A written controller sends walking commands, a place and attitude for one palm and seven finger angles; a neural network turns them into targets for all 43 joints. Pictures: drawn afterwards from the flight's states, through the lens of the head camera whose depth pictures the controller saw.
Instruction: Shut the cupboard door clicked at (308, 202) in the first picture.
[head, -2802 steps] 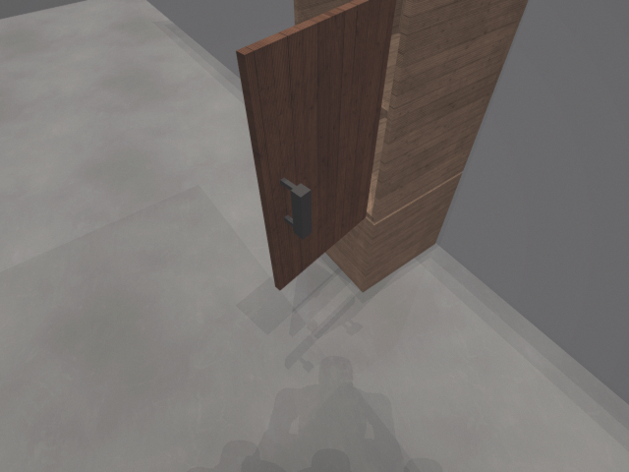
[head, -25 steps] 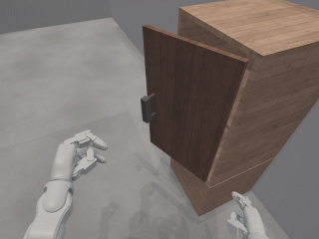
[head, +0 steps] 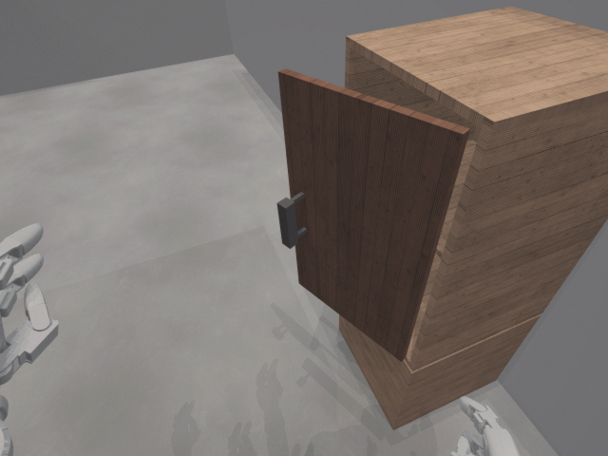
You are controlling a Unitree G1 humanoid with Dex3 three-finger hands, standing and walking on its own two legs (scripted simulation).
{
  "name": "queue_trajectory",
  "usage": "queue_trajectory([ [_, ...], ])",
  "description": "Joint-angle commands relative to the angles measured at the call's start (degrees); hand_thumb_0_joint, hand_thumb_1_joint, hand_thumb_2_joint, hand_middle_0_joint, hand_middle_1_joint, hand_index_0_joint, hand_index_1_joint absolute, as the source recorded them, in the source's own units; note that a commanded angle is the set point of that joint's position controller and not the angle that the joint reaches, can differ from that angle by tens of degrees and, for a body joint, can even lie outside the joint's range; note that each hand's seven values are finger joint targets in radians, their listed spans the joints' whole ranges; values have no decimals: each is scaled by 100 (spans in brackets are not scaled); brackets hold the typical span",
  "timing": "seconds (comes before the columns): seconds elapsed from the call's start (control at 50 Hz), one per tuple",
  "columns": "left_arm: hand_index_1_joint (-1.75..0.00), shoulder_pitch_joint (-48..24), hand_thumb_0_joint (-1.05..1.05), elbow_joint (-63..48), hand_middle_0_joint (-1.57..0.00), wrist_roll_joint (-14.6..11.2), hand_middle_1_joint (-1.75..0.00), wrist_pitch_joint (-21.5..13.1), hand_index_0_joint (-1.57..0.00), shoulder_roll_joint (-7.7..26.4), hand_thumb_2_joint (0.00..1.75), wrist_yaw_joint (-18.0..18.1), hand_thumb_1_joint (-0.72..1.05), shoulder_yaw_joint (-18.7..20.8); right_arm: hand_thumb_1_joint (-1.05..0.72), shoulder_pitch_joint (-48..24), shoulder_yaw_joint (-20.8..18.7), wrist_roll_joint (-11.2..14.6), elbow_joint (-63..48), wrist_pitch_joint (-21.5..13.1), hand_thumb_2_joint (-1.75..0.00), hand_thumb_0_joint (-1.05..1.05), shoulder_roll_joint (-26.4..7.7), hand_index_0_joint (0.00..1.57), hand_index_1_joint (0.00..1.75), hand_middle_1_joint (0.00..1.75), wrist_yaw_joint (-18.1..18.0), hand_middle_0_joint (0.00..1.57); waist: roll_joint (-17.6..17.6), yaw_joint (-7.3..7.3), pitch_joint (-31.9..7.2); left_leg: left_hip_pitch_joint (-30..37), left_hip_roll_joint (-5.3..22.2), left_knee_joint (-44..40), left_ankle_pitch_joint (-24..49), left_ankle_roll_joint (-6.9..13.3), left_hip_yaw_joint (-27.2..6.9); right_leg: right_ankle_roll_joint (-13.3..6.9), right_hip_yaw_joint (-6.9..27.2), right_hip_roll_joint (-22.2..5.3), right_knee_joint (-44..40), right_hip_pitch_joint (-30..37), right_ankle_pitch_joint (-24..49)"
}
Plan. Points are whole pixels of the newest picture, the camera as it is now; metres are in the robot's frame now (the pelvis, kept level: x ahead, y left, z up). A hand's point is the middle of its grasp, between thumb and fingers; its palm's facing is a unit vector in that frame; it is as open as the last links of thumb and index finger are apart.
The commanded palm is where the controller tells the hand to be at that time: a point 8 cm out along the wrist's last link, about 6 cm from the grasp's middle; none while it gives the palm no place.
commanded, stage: draw the hand back to the body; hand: left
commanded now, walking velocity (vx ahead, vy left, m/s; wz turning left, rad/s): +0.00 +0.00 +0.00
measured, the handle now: (295, 219) +0.61 +0.11 -0.06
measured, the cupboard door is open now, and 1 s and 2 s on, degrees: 23 23 23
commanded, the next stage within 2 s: step back with the hand held close in 0.28 s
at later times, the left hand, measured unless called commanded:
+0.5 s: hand (79, 324) +0.19 +0.26 +0.16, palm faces +0.45 -0.78 -0.44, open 7.4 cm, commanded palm +0.13 +0.29 +0.17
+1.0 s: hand (23, 378) +0.14 +0.29 +0.15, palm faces +0.42 -0.78 -0.47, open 7.4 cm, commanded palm +0.08 +0.32 +0.17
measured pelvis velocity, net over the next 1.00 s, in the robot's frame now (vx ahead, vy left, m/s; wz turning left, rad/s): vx -0.07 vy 0.02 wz -0.02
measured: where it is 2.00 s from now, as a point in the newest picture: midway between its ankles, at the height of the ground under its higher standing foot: outside the picture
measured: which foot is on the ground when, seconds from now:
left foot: down 0.00-1.00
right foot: down 0.00-1.00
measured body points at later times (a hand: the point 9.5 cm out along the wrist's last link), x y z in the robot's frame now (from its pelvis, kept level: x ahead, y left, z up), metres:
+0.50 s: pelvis -0.01 -0.01 +0.00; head -0.02 -0.04 +0.45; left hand +0.16 +0.30 +0.18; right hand +0.18 -0.24 -0.09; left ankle -0.02 +0.10 -0.74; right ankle -0.01 -0.13 -0.74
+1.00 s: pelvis -0.07 +0.02 -0.01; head -0.06 +0.03 +0.44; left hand +0.11 +0.33 +0.17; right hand +0.11 -0.22 -0.08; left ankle -0.02 +0.10 -0.74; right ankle -0.01 -0.13 -0.74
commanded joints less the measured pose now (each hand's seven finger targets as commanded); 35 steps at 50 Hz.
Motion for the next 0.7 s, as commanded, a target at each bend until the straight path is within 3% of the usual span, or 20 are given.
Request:
queue_trajectory([
  [0.0,-30,-784,0,-828,-20,20,-30,-319,-20,778,90,53,90,212,-90,-824,-250,-22,-903,-406,-90,0,-583,20,30,30,-80,20,-336,-114,85,-305,96,-553,1016,16,14,-127,-97,99,-359,-231,630],
  [0.04,-30,-827,0,-856,-20,22,-30,-353,-20,967,90,77,90,356,-90,-850,-265,-45,-878,-451,-90,0,-602,20,30,30,-116,20,-445,-58,-120,-232,75,-536,973,54,25,-113,-58,90,-402,-141,599],
  [0.12,-30,-794,0,-1222,-20,38,-30,-472,-20,1145,90,126,90,522,-90,-935,-237,-62,-921,-542,-90,0,-500,20,30,30,-147,20,-251,27,-495,-165,14,-452,1180,75,81,-123,-20,62,-317,105,871],
  [0.18,-30,-756,0,-1335,-20,53,-30,-509,-20,1189,90,138,90,564,-90,-969,-199,-61,-887,-606,-90,0,-448,20,30,30,-161,20,62,34,-350,-190,9,-432,1212,46,107,-143,1,61,-354,78,933],
  [0.26,-30,-679,0,-1138,-20,38,-30,-500,-20,1055,90,99,90,511,-90,-933,-195,-54,-844,-629,-90,0,-432,20,30,30,-143,20,111,-9,-20,-256,42,-494,1133,6,116,-138,-6,77,-431,-60,813],
  [0.32,-30,-540,0,-830,-20,2,-30,-473,-20,959,90,61,90,498,-90,-897,-224,-54,-838,-585,-90,0,-456,20,30,30,-125,20,-280,-8,90,-293,68,-527,1096,21,119,-118,-26,112,-452,-135,741],
  [0.38,-30,-570,0,-766,-20,-21,-30,-466,-20,894,90,7,90,432,-90,-909,-250,-42,-868,-535,-90,0,-479,20,30,30,-115,20,-456,-25,72,-251,84,-550,1034,41,134,-87,-13,103,-484,-150,644],
  [0.4,-30,-1208,0,-1063,-20,51,-30,-700,-20,1500,90,59,90,993,-90,-890,-304,-26,-1028,-410,-90,0,-675,20,30,30,-73,20,-390,-225,155,-691,152,-144,634,128,55,-134,550,-241,-796,-582,758],
  [0.42,-30,-646,0,-625,-20,42,-30,-757,-20,1196,90,40,90,765,-90,-845,-321,-47,-914,-340,-90,0,-610,20,30,30,-73,20,-744,-264,-2,-658,110,120,609,117,3,-203,657,-445,-874,-676,742],
  [0.46,-30,-436,0,-689,-20,84,-30,-809,-20,1104,90,28,90,609,-90,-893,-314,-67,-927,-239,-90,0,-551,20,30,30,-58,20,-851,-281,-122,-647,98,305,713,94,-1,-281,735,-635,-803,-755,1101],
  [0.5,-30,-206,0,-842,-20,73,-30,-873,-20,1142,90,59,90,645,-90,-815,-361,-61,-960,-153,-90,0,-572,20,30,30,-59,20,-778,-296,-504,-652,119,313,931,64,-6,-296,614,-666,-557,-573,1431],
  [0.56,-30,-20,0,-1346,-20,53,-30,-915,-20,1321,90,126,90,827,-90,-838,-402,-57,-1098,-39,-90,0,-628,20,30,30,-119,20,-348,-313,-1058,-490,272,60,2075,46,-94,-165,248,-428,88,-163,2434],
  [0.64,-30,169,0,-1823,-20,31,-30,-873,-20,1654,90,187,90,1165,-90,-849,-424,-79,-1281,128,-90,0,-697,20,30,30,-187,20,95,-266,-1414,-495,447,79,3669,45,-241,-50,75,-145,689,105,3196],
  [0.68,-30,277,0,-1859,-20,10,-30,-839,-20,1539,90,189,90,1102,-90,-790,-429,-65,-1371,189,-90,0,-668,20,30,30,-176,20,26,-283,-1363,-671,548,58,3779,30,-273,-30,66,-87,844,113,2976],
])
